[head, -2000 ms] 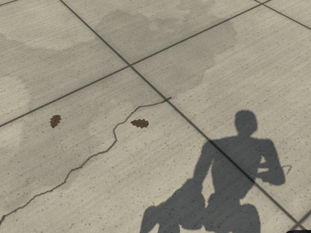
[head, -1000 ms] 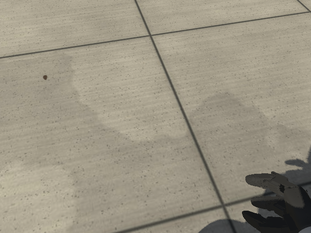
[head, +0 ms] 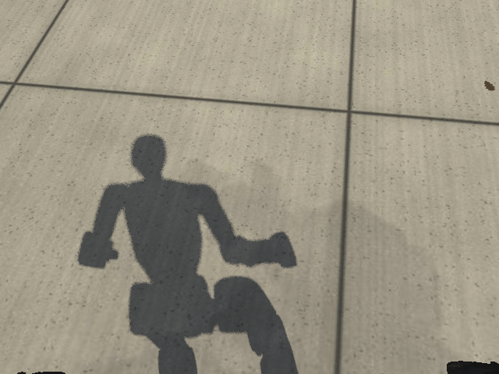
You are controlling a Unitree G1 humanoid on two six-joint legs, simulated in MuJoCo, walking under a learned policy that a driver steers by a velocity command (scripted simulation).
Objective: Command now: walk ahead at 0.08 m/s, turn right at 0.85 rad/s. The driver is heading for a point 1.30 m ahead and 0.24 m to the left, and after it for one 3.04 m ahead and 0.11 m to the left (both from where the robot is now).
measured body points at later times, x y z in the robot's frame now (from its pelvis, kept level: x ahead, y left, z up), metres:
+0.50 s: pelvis +0.03 -0.01 +0.00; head +0.04 -0.02 +0.45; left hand +0.24 +0.20 -0.09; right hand +0.12 -0.30 -0.11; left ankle +0.04 +0.12 -0.73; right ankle +0.03 -0.12 -0.73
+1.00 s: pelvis +0.10 +0.01 +0.01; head +0.10 +0.00 +0.46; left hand +0.06 +0.30 -0.10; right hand +0.33 -0.22 -0.07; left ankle +0.15 +0.18 -0.62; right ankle +0.02 -0.12 -0.73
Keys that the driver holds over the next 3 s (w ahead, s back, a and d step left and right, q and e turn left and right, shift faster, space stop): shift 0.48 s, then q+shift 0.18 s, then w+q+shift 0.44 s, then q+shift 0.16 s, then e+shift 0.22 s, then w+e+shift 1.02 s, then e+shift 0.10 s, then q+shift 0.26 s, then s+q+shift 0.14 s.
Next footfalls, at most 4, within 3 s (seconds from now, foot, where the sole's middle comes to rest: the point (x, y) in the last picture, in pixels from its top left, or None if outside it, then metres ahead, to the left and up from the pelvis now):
0.14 right None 0.07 -0.12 -0.77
0.48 left None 0.08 0.11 -0.77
1.20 left None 0.33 0.25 -0.77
1.80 right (175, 280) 0.66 0.27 -0.76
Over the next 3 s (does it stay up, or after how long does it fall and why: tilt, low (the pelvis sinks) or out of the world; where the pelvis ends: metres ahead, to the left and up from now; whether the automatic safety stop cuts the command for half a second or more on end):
stays up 1.41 0.24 0.01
